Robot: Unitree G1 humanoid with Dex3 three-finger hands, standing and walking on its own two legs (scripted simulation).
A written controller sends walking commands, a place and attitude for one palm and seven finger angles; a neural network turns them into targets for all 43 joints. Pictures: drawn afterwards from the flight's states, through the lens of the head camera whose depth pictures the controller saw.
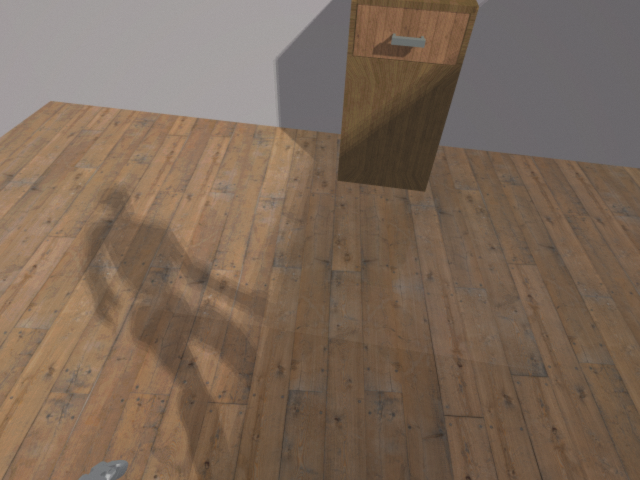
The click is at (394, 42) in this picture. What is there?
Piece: drawer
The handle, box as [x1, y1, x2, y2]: [391, 33, 425, 47]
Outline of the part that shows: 391,40 391,44 422,47 425,41 423,36 421,36 420,38 396,36 393,33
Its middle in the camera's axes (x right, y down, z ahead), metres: +0.33 -0.75 +1.45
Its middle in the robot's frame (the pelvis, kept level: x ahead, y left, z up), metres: +1.59 -0.26 -0.04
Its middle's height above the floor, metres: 0.73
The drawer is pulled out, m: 0.00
